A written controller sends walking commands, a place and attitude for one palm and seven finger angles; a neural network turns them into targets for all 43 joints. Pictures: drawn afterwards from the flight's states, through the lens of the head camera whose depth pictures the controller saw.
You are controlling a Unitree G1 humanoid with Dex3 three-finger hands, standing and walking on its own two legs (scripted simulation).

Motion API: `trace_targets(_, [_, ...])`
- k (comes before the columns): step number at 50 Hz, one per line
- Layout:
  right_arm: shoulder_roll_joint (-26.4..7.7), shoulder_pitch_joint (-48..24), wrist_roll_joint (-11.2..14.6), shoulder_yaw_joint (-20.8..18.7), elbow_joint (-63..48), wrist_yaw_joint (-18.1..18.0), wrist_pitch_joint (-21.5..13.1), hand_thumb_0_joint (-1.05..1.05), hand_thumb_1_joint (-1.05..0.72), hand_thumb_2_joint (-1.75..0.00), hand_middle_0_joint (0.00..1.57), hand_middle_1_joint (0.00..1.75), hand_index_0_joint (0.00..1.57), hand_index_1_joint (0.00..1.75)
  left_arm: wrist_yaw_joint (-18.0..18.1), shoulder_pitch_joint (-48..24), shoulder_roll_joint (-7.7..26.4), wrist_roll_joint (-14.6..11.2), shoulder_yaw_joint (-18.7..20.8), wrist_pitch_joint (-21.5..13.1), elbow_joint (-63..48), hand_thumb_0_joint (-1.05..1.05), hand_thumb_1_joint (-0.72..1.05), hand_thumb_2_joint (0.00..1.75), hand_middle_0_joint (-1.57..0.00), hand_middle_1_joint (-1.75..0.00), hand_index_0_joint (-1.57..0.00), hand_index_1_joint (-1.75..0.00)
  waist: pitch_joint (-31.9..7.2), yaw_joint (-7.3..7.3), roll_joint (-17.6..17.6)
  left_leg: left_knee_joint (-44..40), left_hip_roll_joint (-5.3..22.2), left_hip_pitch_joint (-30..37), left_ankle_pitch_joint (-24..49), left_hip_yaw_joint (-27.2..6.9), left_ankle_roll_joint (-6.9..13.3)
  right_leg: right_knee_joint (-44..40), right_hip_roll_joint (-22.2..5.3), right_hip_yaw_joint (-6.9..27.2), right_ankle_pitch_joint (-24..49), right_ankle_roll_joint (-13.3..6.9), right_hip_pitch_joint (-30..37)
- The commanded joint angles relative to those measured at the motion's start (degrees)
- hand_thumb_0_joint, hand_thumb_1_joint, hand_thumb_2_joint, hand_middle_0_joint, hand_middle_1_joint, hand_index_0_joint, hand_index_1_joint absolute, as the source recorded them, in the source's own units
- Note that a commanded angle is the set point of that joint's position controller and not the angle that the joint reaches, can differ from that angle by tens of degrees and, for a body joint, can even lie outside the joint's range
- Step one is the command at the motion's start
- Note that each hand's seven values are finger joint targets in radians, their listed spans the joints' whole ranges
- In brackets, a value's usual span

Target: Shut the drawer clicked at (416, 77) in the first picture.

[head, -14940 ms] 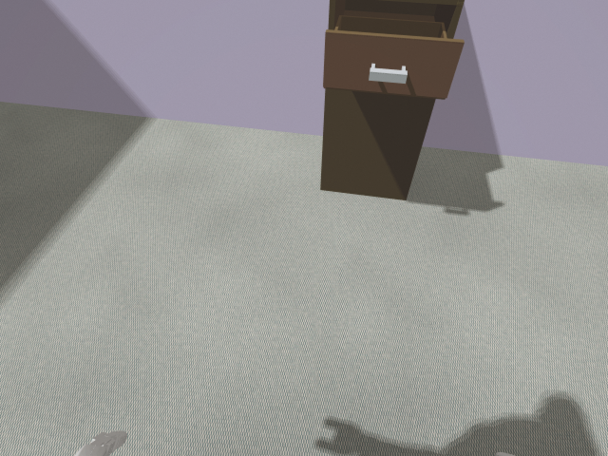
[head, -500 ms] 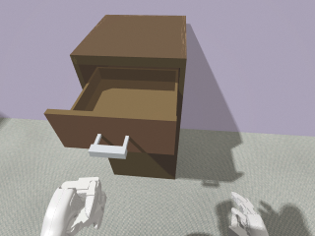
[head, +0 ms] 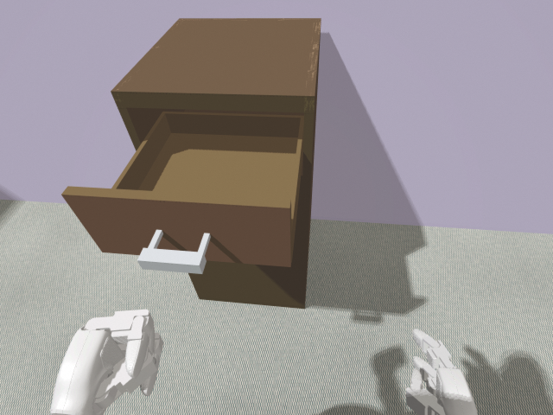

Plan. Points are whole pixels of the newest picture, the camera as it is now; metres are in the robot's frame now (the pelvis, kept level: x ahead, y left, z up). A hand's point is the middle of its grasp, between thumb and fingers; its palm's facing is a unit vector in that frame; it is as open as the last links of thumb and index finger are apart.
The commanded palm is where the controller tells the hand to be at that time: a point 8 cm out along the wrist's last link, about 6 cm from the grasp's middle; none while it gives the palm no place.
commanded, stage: bring the fist close to the handle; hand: left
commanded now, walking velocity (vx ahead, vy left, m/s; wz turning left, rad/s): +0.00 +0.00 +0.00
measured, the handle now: (177, 249) +0.37 +0.20 +0.03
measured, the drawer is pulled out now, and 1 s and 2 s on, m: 0.26 0.26 0.25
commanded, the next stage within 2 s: push the drawer shut in 1.20 s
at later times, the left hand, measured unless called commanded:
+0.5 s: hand (166, 343) +0.20 +0.16 +0.06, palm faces -0.07 -1.00 -0.02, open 3.3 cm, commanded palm +0.19 +0.22 +0.06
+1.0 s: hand (185, 332) +0.23 +0.15 +0.03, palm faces -0.08 -1.00 -0.03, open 3.3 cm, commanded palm +0.21 +0.21 +0.03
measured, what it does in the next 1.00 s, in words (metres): stands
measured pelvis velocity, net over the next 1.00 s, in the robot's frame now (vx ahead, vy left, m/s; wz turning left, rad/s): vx -0.01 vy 0.03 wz -0.03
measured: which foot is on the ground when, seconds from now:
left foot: down 0.00-1.00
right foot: down 0.00-1.00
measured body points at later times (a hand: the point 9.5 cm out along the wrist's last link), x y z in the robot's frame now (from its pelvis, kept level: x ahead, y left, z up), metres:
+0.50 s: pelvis +0.00 +0.02 -0.01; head +0.04 +0.01 +0.44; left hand +0.20 +0.21 +0.06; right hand +0.17 -0.22 -0.09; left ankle -0.01 +0.13 -0.70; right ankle -0.01 -0.07 -0.70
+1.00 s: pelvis -0.01 +0.03 -0.04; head +0.05 +0.02 +0.41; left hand +0.23 +0.20 +0.04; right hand +0.15 -0.21 -0.12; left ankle -0.01 +0.13 -0.70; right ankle -0.01 -0.07 -0.70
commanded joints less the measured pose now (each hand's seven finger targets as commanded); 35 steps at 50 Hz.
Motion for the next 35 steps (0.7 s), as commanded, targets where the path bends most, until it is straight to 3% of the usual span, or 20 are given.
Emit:
trace_targets(1, [-5.19,-5.06,-0.10,-2.60,-8.63,-0.34,-4.09,0.00,-0.90,-0.90,0.20,0.30,0.20,0.30,-0.88,-3.42,5.35,-1.55,4.91,-6.91,-10.18,0.00,0.90,0.90,-1.40,-1.60,-1.40,-1.60,-3.53,-1.13,-5.12,-2.58,-1.22,-0.99,10.55,1.44,2.68,-11.62,-4.88,9.15,15.70,5.72,3.94])
trace_targets(8, [-5.98,-5.81,-0.15,-2.86,-7.62,-0.48,-3.91,0.00,-0.90,-0.90,0.20,0.30,0.20,0.30,-2.51,-7.22,5.95,-1.44,4.95,-8.22,-3.92,0.00,0.90,0.90,-1.40,-1.60,-1.40,-1.60,-2.97,-1.36,-3.83,-2.32,-1.22,-2.52,10.03,1.42,2.63,-11.21,-4.72,9.06,12.71,5.19,2.40])
trace_targets(9, [-5.89,-5.18,-0.29,-2.82,-7.89,-0.43,-3.91,0.00,-0.90,-0.90,0.20,0.30,0.20,0.30,-2.44,-7.78,4.45,-1.75,3.91,-8.45,-4.18,0.00,0.90,0.90,-1.40,-1.60,-1.40,-1.60,-4.06,-1.62,-4.82,-2.41,-1.24,-2.07,10.66,1.31,2.70,-10.51,-4.52,8.35,13.56,5.11,2.44])
trace_targets(13, [-6.09,-5.41,-0.63,-3.46,-7.50,-0.47,-3.17,0.00,-0.90,-0.90,0.20,0.30,0.20,0.30,-1.32,-7.32,6.23,-1.52,6.96,-9.32,-1.20,0.00,0.90,0.90,-1.40,-1.60,-1.40,-1.60,-6.12,-0.77,-6.77,-2.04,-1.14,-3.12,12.53,1.33,2.58,-8.40,-4.08,7.33,17.46,5.03,3.23])
trace_targets(17, [-5.99,-4.70,-0.71,-3.50,-8.25,0.11,-2.94,0.00,-0.90,-0.90,0.20,0.30,0.20,0.30,-1.01,-7.84,3.05,-1.19,3.35,-10.59,-1.41,0.00,0.90,0.90,-1.40,-1.60,-1.40,-1.60,-7.42,-1.21,-2.86,-2.06,-0.98,-1.54,14.90,1.56,2.56,-4.79,-2.74,3.93,18.91,3.88,0.71])
trace_targets(22, [-6.63,-3.93,-1.21,-3.49,-8.93,0.45,-2.25,0.00,-0.90,-0.90,0.20,0.30,0.20,0.30,-0.01,-11.22,1.51,0.55,-0.80,-11.35,-1.16,0.00,0.90,0.90,-1.40,-1.60,-1.40,-1.60,-6.83,-2.64,-2.41,-0.60,-0.57,-2.91,14.23,0.56,2.49,-1.88,-2.01,2.48,15.50,3.22,-4.14])
trace_targets(23, [-6.75,-3.82,-1.32,-3.67,-8.57,0.41,-1.75,0.00,-0.90,-0.90,0.20,0.30,0.20,0.30,0.74,-11.23,2.81,1.31,0.55,-11.44,-0.31,0.00,0.90,0.90,-1.40,-1.60,-1.40,-1.60,-6.68,-2.47,-3.59,-0.37,-0.34,-3.59,14.08,0.37,2.51,-1.53,-1.80,2.33,14.71,3.09,-4.63])
trace_targets(26, [-6.82,-3.31,-1.59,-3.45,-9.93,0.74,-1.02,0.00,-0.90,-0.90,0.20,0.30,0.20,0.30,1.93,-13.19,1.15,2.24,-1.59,-11.67,-0.46,0.00,0.90,0.90,-1.40,-1.60,-1.40,-1.60,-8.64,-2.58,-2.56,0.53,-0.29,-4.22,13.82,-0.06,2.20,0.78,-1.69,1.74,13.45,2.84,-6.68])
trace_targets(30, [-6.84,-3.04,-1.95,-3.45,-10.48,1.01,0.39,0.00,-0.90,-0.90,0.20,0.30,0.20,0.30,4.18,-15.16,1.81,3.16,-0.51,-11.69,1.45,0.00,0.90,0.90,-1.40,-1.60,-1.40,-1.60,-10.17,-2.21,-3.41,1.87,-0.17,-6.53,12.63,-0.23,1.96,2.65,-1.50,1.76,11.87,2.63,-8.05])
trace_targets(35, [-6.85,-2.64,-2.06,-3.34,-11.34,1.45,1.88,0.00,-0.90,-0.90,0.20,0.30,0.20,0.30,5.18,-17.92,-0.07,4.09,-3.16,-11.80,1.82,0.00,0.90,0.90,-1.40,-1.60,-1.40,-1.60,-13.00,-2.62,-1.64,3.82,0.14,-6.87,14.79,-0.35,1.69,5.02,-1.45,1.61,13.22,2.44,-9.91])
